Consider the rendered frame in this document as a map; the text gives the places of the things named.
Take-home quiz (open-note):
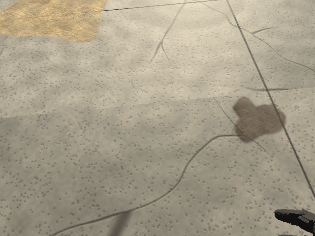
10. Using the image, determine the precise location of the robot right hand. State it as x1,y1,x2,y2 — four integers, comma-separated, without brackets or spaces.
275,208,315,236

